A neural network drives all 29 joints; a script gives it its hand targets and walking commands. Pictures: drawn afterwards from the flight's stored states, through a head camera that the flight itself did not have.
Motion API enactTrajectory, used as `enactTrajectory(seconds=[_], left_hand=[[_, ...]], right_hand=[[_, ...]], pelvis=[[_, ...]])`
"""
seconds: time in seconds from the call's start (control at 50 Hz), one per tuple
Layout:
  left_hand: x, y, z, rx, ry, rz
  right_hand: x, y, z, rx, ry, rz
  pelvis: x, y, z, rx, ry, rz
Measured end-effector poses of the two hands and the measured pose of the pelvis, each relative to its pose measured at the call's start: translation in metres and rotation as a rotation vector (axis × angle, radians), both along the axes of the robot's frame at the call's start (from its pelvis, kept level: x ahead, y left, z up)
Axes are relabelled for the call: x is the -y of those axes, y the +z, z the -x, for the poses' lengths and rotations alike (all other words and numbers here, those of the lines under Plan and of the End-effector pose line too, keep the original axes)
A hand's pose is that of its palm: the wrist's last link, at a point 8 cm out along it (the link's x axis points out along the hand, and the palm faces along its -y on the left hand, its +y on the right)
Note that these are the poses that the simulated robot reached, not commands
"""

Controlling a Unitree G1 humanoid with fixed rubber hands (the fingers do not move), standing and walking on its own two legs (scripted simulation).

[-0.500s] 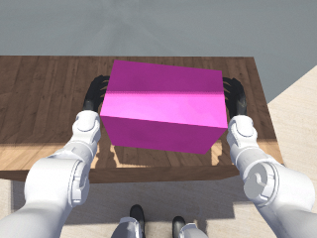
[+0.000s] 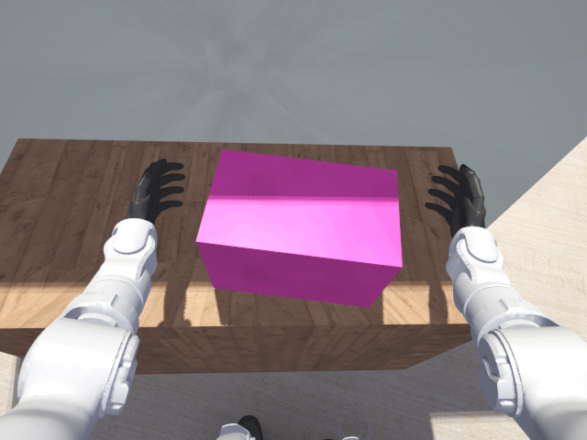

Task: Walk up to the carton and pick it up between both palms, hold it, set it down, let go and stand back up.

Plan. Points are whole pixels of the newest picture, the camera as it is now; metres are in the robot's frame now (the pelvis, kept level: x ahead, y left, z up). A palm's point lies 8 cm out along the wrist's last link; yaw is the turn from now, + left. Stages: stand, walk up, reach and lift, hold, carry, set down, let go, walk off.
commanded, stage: set down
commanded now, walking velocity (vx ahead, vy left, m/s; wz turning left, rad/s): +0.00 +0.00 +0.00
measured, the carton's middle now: (299, 232) +0.45 -0.02 -0.07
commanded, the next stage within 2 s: none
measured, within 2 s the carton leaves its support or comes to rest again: neither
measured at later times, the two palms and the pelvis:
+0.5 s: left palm (110, 291) +0.33 +0.24 -0.01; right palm (468, 289) +0.32 -0.23 +0.00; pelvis -0.02 +0.00 +0.00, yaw +3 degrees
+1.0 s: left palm (104, 337) +0.28 +0.23 -0.01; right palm (472, 321) +0.28 -0.22 +0.00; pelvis -0.03 -0.01 +0.01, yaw +4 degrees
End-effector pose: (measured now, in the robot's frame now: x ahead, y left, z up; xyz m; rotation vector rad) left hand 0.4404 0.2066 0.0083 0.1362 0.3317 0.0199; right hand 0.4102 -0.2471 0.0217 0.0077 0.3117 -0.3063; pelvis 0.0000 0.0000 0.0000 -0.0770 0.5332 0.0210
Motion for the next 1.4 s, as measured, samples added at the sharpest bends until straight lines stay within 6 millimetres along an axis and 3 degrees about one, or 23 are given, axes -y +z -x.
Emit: enactTrajectory(seconds=[0.1,0.3,0.48,0.58,0.86,1.16,1.4], left_hand=[[-0.004,0.011,0.009,0.050,-0.003,0.012],[-0.005,0.014,0.042,0.058,-0.013,0.022],[-0.027,-0.012,0.101,0.017,0.010,0.019],[-0.040,-0.019,0.123,0.011,0.044,0.015],[-0.030,-0.011,0.151,0.036,0.022,0.044],[-0.026,-0.023,0.186,-0.012,0.042,0.064],[-0.015,-0.022,0.203,-0.098,0.041,0.056]], right_hand=[[-0.013,0.009,-0.001,0.045,0.050,-0.015],[-0.031,0.005,0.029,0.006,0.050,-0.046],[-0.018,-0.015,0.088,-0.030,0.021,-0.023],[-0.014,-0.026,0.105,-0.044,0.032,-0.052],[-0.031,-0.021,0.123,-0.014,0.058,-0.079],[-0.017,-0.029,0.150,-0.055,0.041,-0.062],[-0.014,-0.035,0.157,-0.093,0.085,-0.053]], pelvis=[[-0.001,0.001,0.006,0.019,0.008,0.002],[0.002,-0.002,0.014,0.096,0.038,0.008],[0.005,0.003,0.020,0.196,0.052,0.003],[0.004,-0.002,0.026,0.212,0.054,0.000],[0.007,0.001,0.030,0.322,0.068,-0.017],[0.016,0.014,0.016,0.389,0.072,-0.039],[0.021,0.024,-0.001,0.418,0.060,-0.062]])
